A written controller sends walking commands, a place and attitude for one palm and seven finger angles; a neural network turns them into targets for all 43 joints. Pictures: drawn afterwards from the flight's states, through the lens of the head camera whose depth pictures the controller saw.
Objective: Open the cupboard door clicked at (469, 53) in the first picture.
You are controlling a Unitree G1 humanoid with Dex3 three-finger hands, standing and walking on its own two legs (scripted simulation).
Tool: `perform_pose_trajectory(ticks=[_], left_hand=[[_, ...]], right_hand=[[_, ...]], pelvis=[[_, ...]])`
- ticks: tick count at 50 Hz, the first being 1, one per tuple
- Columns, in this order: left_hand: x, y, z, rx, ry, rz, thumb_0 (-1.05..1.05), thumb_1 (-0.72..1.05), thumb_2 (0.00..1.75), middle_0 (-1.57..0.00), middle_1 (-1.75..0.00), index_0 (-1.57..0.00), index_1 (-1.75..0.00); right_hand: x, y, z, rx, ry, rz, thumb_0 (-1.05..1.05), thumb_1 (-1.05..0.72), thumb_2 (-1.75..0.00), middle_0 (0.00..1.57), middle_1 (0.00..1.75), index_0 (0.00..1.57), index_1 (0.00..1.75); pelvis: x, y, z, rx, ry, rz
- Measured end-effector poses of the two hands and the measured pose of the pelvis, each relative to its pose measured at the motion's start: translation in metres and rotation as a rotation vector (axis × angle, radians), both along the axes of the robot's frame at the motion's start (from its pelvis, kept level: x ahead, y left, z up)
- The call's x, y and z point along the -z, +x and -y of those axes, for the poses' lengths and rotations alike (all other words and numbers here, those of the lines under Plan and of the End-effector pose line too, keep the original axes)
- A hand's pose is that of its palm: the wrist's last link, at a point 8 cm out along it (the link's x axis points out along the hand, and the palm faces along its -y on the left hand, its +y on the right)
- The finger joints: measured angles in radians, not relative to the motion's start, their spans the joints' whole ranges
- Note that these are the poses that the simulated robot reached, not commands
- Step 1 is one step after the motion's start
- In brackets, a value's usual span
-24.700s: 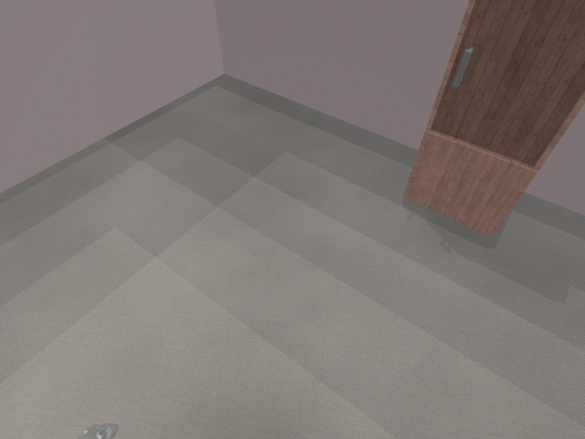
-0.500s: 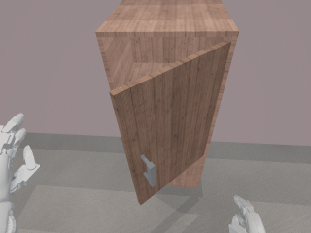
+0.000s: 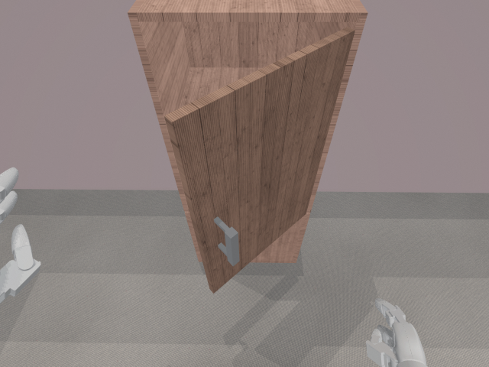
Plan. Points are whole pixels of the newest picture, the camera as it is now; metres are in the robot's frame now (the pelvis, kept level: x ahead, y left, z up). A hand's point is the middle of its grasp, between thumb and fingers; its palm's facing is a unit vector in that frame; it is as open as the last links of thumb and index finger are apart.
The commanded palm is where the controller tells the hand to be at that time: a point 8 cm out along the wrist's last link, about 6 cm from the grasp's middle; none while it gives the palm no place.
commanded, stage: step back with the hand held close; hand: left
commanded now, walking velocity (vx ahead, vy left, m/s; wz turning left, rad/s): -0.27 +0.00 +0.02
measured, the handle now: (226, 241) +0.37 +0.07 -0.07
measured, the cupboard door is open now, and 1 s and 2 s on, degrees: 43 43 43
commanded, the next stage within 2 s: stop stepping back and stand still in 0.84 s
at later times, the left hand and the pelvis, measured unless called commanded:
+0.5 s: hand out of the picture +0.09 +0.28 +0.16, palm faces +0.52 -0.72 -0.46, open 7.4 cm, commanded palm +0.03 +0.32 +0.17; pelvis -0.08 +0.01 -0.02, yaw +5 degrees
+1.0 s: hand out of the picture +0.04 +0.24 +0.17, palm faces +0.33 -0.82 -0.47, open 7.4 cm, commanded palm -0.03 +0.29 +0.17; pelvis -0.18 -0.01 -0.02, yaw -2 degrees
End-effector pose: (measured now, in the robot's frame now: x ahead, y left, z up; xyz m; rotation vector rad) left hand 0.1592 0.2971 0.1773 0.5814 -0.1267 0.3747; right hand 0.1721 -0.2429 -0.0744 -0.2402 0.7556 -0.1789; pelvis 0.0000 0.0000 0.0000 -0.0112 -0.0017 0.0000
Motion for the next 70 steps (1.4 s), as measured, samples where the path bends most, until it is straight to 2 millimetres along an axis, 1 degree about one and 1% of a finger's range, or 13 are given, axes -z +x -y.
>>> perform_pose_trajectory(ticks=[14,19,24,30,34,39,44,48,53,57,61,65,70], left_hand=[[0.004,-0.058,-0.018,-0.019,0.032,0.084,0.01,0.88,0.90,-0.21,-0.31,-0.21,-0.31],[0.001,-0.086,-0.020,-0.063,0.081,0.118,0.01,0.88,0.90,-0.21,-0.31,-0.21,-0.31],[0.003,-0.111,-0.018,-0.090,0.034,0.139,0.01,0.88,0.90,-0.21,-0.31,-0.21,-0.31],[0.005,-0.121,-0.030,-0.060,0.015,0.172,0.01,0.88,0.90,-0.21,-0.31,-0.21,-0.31],[-0.005,-0.133,-0.039,-0.064,0.051,0.176,0.01,0.88,0.90,-0.21,-0.31,-0.21,-0.31],[-0.008,-0.150,-0.030,-0.062,-0.001,0.194,0.01,0.88,0.90,-0.21,-0.31,-0.21,-0.31],[0.001,-0.157,-0.001,0.037,0.011,0.190,0.01,0.89,0.90,-0.21,-0.31,-0.20,-0.31],[-0.002,-0.158,0.018,0.138,0.010,0.188,0.01,0.88,0.90,-0.21,-0.31,-0.21,-0.31],[-0.007,-0.170,0.017,0.182,0.052,0.159,0.01,0.88,0.90,-0.22,-0.31,-0.21,-0.31],[-0.007,-0.200,0.014,0.130,0.063,0.098,0.01,0.88,0.90,-0.22,-0.31,-0.21,-0.31],[-0.005,-0.229,0.009,0.053,0.033,0.112,0.01,0.88,0.90,-0.22,-0.31,-0.21,-0.31],[0.004,-0.231,-0.003,-0.020,-0.039,0.198,0.01,0.88,0.90,-0.21,-0.31,-0.21,-0.31],[0.009,-0.227,0.000,-0.011,-0.074,0.169,0.01,0.88,0.90,-0.21,-0.31,-0.20,-0.31]], right_hand=[[0.003,-0.055,-0.021,-0.050,-0.016,0.006,0.01,-0.90,-0.90,0.20,0.30,0.20,0.30],[0.014,-0.064,-0.025,-0.106,-0.007,0.002,0.01,-0.90,-0.90,0.20,0.30,0.20,0.30],[0.018,-0.071,-0.028,-0.135,-0.006,-0.004,0.01,-0.90,-0.90,0.20,0.30,0.20,0.30],[0.011,-0.085,-0.035,-0.116,-0.039,0.006,0.02,-0.90,-0.90,0.20,0.30,0.20,0.30],[0.002,-0.096,-0.045,-0.126,-0.017,0.032,0.02,-0.90,-0.90,0.20,0.30,0.20,0.30],[-0.005,-0.109,-0.051,-0.162,0.011,0.053,0.01,-0.90,-0.90,0.20,0.30,0.20,0.30],[0.007,-0.129,-0.041,-0.172,0.032,0.076,0.01,-0.90,-0.90,0.20,0.30,0.20,0.30],[0.014,-0.165,-0.022,-0.086,0.023,0.030,0.01,-0.90,-0.90,0.20,0.30,0.20,0.30],[0.007,-0.215,0.007,0.031,-0.011,0.040,0.01,-0.90,-0.90,0.20,0.30,0.20,0.30],[0.007,-0.251,0.025,0.059,-0.030,0.023,0.01,-0.90,-0.90,0.20,0.30,0.20,0.30],[0.011,-0.281,0.035,0.076,-0.062,-0.052,0.01,-0.90,-0.90,0.20,0.30,0.20,0.30],[0.021,-0.291,0.034,0.064,-0.091,-0.077,0.02,-0.90,-0.90,0.20,0.30,0.20,0.30],[0.013,-0.287,0.010,0.038,-0.024,0.010,0.02,-0.90,-0.90,0.20,0.30,0.20,0.30]], pelvis=[[0.009,-0.049,-0.010,-0.040,-0.024,0.010],[0.016,-0.063,-0.004,-0.092,-0.021,0.016],[0.017,-0.078,-0.005,-0.085,-0.021,0.015],[0.018,-0.100,-0.016,-0.093,-0.041,0.017],[0.011,-0.114,-0.014,-0.099,-0.070,-0.003],[0.006,-0.131,-0.008,-0.048,-0.066,-0.062],[0.019,-0.165,0.006,0.029,-0.014,-0.097],[0.018,-0.180,0.008,0.031,-0.038,-0.042],[0.019,-0.193,0.010,0.035,-0.016,-0.007],[0.015,-0.210,0.014,-0.006,-0.017,-0.002],[0.010,-0.210,0.012,0.032,0.004,-0.006],[0.014,-0.216,0.004,-0.004,-0.014,0.005],[0.010,-0.237,0.007,0.020,0.012,0.021]])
